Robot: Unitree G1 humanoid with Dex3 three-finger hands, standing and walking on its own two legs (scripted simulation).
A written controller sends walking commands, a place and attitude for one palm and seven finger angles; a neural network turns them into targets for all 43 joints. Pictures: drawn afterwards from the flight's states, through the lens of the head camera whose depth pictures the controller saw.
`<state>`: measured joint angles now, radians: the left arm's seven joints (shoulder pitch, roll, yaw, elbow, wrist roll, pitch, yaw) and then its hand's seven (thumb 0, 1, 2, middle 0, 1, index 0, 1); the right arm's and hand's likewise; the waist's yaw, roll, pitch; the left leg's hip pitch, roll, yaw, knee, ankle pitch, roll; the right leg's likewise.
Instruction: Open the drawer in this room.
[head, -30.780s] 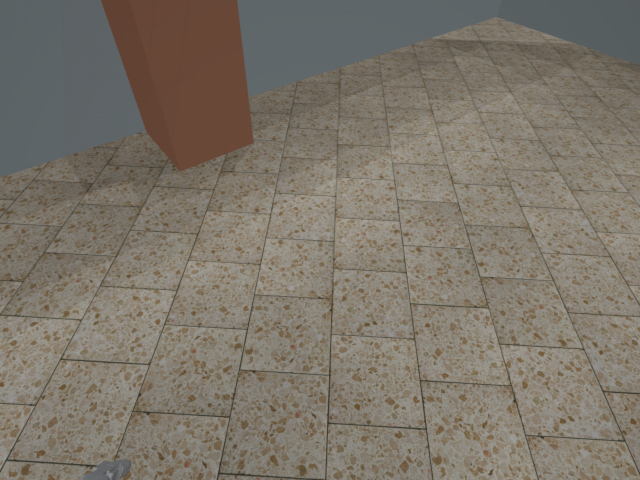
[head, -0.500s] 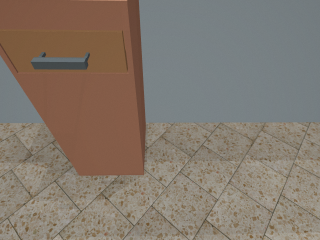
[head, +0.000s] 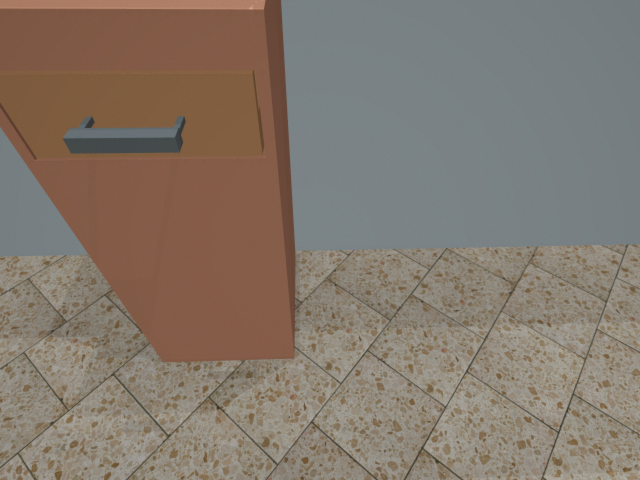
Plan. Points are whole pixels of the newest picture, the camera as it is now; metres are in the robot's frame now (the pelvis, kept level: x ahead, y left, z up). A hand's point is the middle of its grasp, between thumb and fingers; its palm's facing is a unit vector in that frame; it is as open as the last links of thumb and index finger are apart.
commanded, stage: come to a stop and stand still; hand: left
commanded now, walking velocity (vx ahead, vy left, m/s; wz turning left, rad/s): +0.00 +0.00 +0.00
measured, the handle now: (129, 131) +0.56 +0.34 +0.13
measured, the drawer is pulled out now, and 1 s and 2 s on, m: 0.00 0.00 0.00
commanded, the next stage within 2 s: look again from close up in 0.28 s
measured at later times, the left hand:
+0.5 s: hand out of the picture +0.01 +0.18 -0.18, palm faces +0.02 -0.98 -0.20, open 7.3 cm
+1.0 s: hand out of the picture -0.02 +0.18 -0.18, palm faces +0.01 -0.98 -0.19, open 7.3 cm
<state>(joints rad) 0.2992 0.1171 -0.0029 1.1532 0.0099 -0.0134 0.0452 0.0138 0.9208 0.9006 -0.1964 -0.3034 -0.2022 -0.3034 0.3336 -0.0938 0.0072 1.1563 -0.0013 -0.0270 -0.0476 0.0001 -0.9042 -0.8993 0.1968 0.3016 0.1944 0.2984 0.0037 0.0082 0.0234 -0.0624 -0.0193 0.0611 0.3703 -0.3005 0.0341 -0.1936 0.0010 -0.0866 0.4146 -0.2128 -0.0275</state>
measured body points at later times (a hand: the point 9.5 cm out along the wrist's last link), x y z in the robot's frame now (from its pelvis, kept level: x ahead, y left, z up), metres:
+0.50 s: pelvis +0.00 +0.01 -0.01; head +0.03 +0.01 +0.44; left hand +0.01 +0.24 -0.17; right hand +0.01 -0.21 -0.17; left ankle -0.06 +0.09 -0.74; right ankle +0.01 -0.10 -0.74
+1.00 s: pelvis -0.02 +0.01 +0.00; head -0.01 +0.01 +0.45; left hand -0.02 +0.23 -0.16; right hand -0.04 -0.20 -0.17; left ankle -0.06 +0.09 -0.74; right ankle +0.01 -0.10 -0.74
